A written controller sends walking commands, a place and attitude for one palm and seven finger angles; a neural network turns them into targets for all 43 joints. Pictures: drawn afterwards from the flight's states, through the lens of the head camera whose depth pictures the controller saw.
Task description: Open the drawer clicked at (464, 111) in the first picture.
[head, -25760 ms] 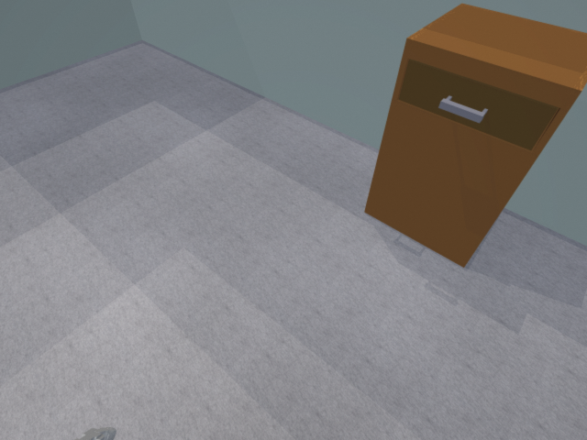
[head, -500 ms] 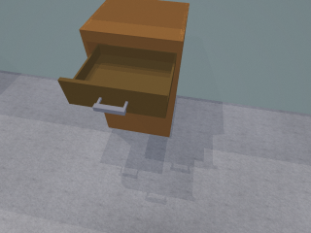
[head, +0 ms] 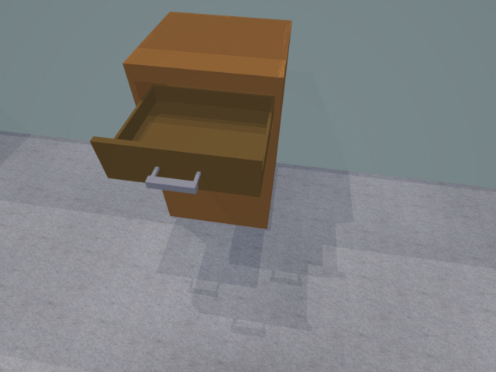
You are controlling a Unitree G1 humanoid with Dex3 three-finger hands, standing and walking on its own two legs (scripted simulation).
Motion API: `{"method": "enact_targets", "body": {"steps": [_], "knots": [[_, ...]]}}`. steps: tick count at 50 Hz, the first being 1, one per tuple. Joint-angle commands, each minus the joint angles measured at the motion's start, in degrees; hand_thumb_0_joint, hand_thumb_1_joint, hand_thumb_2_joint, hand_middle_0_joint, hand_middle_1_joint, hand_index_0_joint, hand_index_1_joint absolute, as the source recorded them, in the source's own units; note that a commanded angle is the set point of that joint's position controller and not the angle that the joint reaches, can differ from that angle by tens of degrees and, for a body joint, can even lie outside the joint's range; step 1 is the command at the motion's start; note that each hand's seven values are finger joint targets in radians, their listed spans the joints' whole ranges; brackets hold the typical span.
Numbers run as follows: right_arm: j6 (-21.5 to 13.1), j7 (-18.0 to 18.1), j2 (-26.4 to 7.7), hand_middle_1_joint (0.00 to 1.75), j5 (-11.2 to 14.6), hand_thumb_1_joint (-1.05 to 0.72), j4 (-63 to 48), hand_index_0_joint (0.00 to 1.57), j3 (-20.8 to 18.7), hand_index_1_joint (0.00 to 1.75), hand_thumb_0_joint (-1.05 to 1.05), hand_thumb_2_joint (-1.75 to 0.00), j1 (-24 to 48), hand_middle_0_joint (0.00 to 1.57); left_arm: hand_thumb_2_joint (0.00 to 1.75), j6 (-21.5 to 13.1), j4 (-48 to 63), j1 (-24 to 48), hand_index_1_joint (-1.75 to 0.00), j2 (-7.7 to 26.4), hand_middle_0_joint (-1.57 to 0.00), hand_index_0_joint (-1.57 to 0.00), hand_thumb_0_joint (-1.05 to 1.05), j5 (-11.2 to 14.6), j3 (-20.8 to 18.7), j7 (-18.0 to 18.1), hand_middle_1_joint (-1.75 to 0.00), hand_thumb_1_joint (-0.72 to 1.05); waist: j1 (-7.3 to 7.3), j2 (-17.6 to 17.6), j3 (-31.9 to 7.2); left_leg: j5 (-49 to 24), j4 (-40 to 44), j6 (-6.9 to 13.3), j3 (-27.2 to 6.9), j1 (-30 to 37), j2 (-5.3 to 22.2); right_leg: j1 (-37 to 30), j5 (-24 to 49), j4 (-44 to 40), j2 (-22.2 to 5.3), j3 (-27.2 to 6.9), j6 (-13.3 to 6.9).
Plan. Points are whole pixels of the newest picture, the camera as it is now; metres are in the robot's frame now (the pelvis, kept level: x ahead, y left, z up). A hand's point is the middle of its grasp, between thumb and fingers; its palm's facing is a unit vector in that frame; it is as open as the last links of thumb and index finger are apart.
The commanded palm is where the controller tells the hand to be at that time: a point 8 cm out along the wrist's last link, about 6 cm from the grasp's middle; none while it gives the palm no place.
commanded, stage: let the arm hang, fingers relaxed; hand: left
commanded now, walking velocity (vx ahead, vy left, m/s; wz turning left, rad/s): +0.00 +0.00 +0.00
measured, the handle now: (174, 178) +0.58 +0.23 -0.10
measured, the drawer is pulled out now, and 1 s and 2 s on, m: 0.30 0.30 0.30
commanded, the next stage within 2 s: look to check the result in 0.04 s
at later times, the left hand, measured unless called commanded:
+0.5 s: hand out of the picture -0.01 +0.15 -0.18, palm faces +0.05 -0.98 -0.17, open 7.4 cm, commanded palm none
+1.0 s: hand out of the picture +0.00 +0.15 -0.17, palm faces +0.05 -0.98 -0.18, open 7.4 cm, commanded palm none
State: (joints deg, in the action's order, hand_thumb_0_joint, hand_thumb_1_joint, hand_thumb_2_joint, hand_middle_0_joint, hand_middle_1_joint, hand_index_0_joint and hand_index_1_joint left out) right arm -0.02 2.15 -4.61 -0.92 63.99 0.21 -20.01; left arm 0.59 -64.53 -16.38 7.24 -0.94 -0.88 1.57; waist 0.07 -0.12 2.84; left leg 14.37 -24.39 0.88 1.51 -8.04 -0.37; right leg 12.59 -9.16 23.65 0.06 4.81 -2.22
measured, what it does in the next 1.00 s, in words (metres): stands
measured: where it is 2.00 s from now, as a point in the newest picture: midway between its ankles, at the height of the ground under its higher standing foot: outside the picture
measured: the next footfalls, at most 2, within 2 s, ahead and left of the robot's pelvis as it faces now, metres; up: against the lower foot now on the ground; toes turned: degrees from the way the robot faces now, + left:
none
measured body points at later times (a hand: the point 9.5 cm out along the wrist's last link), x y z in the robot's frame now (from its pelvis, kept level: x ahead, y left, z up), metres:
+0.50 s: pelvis +0.01 -0.01 +0.00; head +0.02 -0.01 +0.45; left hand -0.01 +0.20 -0.16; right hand -0.02 -0.20 -0.16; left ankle -0.01 +0.11 -0.74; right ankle +0.04 -0.10 -0.74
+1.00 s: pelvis +0.01 -0.02 +0.00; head +0.03 -0.02 +0.45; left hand +0.00 +0.20 -0.16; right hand -0.02 -0.21 -0.16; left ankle -0.01 +0.11 -0.74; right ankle +0.04 -0.10 -0.74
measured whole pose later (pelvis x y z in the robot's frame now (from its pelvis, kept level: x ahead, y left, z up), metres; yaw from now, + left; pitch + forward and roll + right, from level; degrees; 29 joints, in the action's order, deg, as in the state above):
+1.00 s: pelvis +0.01 -0.02 +0.00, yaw +0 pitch -2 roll +0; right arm 0.1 2.4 -5.6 -0.8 65.2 -0.1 -19.0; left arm 0.1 -65.3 -15.8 6.9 -0.7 -1.0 1.7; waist 0.1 -0.7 4.1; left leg 14.4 -22.6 -0.6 0.6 -6.3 0.9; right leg 10.9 -9.8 22.3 1.3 5.7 -3.5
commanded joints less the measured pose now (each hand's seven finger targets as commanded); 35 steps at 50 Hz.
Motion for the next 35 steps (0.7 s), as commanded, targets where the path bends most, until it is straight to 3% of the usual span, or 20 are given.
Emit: {"method": "enact_targets", "body": {"steps": [1,35], "knots": [[-0.4,0.6,-4.4,0.3,0.2,-0.9,-0.6,0.2,-1.0,0.3,0.0,-0.9,-6.4,0.2,0.9,-0.7,1.0,-4.7,-0.3,5.0,-0.2,-0.2,0.0,0.2,-1.2,0.6,-0.3,0.9,-0.28,-1.5,3.5,-0.8,6.4,1.9,-5.1,-6.4,5.3,-2.2,-3.2,-5.2,-5.4,-6.6,-1.3],[-0.2,0.7,-4.5,0.3,0.3,-0.9,0.4,0.2,-1.1,0.3,0.0,-0.9,-5.3,0.2,0.9,-1.1,0.4,-4.1,-0.3,5.0,-0.2,-0.2,0.0,0.3,-1.2,0.8,-0.3,0.9,-0.11,-0.8,3.9,-3.4,6.0,1.0,-4.0,-4.2,5.2,-2.9,-2.1,-6.9,-5.7,-6.9,-1.3]]}}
